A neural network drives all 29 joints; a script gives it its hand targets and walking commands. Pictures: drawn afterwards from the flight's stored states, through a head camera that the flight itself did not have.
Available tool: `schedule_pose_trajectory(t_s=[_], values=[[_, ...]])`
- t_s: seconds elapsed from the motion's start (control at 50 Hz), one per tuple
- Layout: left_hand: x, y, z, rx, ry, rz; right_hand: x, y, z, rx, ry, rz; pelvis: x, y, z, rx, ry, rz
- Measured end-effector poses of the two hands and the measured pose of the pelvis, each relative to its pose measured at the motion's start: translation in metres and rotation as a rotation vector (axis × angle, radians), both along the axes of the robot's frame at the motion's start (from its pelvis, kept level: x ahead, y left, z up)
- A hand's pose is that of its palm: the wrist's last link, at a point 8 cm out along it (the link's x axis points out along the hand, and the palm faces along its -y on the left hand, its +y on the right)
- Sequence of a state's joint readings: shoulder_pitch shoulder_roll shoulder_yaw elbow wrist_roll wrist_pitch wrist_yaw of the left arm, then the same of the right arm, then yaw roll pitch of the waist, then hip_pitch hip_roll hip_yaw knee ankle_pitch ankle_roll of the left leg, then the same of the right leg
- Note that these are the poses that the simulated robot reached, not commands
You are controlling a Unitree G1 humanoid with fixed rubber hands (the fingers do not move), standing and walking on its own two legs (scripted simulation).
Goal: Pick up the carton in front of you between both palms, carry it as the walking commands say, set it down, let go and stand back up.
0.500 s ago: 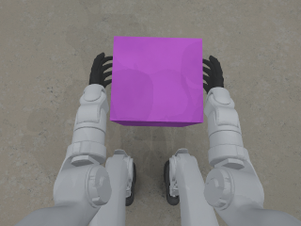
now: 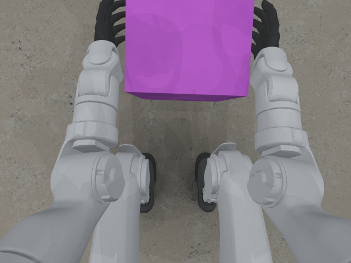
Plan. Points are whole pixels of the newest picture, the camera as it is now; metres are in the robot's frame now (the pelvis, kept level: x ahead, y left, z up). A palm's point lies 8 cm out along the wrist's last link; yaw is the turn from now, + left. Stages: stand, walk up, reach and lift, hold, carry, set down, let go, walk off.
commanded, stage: set down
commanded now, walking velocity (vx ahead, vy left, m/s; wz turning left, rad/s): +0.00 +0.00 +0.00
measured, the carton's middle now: (184, 53) +0.52 -0.02 -0.19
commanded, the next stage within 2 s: none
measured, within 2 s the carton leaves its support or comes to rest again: rests again in 0.82 s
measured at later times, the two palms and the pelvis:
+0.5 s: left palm (120, 45) +0.54 +0.13 -0.22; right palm (248, 50) +0.53 -0.17 -0.22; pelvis +0.01 +0.00 -0.07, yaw -1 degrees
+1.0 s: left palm (121, 49) +0.54 +0.13 -0.24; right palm (246, 55) +0.53 -0.18 -0.24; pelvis +0.00 +0.00 -0.08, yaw -1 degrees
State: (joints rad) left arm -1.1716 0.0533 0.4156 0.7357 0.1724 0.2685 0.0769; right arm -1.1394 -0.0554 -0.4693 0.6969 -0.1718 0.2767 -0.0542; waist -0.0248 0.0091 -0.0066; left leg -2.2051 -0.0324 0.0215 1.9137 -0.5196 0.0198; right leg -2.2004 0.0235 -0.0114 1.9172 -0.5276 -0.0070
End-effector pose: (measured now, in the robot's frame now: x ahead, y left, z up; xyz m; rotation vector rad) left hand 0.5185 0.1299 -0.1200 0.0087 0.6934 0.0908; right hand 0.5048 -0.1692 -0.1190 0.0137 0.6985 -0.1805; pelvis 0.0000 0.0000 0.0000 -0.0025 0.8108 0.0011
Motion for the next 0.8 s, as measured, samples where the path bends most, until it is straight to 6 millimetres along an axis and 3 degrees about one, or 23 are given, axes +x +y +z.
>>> schedule_pose_trajectory(t_s=[0.26, 0.36, 0.8], values=[[0.021, -0.002, -0.084, 0.022, 0.028, -0.023, 0.02, -0.003, -0.083, -0.011, 0.029, 0.02, -0.001, -0.002, -0.049, -0.002, -0.05, -0.003], [0.033, -0.004, -0.087, 0.017, 0.003, -0.023, 0.032, -0.005, -0.087, -0.005, 0.005, 0.013, 0.004, -0.002, -0.061, -0.002, -0.067, -0.008], [0.023, 0.001, -0.116, 0.023, 0.067, -0.055, 0.022, -0.003, -0.113, -0.003, 0.07, 0.062, -0.003, 0.002, -0.079, -0.011, -0.142, -0.013]])
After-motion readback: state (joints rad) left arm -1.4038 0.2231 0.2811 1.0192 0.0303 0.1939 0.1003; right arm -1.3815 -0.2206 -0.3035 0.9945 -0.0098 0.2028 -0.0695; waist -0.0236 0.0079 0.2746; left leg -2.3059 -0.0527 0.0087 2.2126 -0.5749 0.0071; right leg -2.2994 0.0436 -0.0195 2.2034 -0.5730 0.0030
